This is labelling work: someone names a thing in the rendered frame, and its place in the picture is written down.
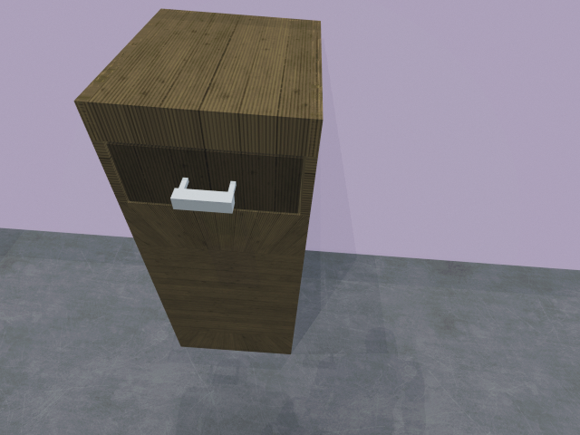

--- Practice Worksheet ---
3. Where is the cabinet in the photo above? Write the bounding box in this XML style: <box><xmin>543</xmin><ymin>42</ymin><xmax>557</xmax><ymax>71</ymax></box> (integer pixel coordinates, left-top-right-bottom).
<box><xmin>74</xmin><ymin>9</ymin><xmax>323</xmax><ymax>354</ymax></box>

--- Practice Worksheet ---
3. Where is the drawer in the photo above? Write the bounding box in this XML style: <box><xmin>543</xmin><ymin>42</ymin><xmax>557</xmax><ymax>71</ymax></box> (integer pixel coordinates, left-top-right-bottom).
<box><xmin>107</xmin><ymin>141</ymin><xmax>304</xmax><ymax>213</ymax></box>

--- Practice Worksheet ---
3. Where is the handle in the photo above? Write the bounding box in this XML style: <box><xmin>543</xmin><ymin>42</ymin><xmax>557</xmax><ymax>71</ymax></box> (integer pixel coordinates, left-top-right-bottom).
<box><xmin>170</xmin><ymin>178</ymin><xmax>237</xmax><ymax>214</ymax></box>

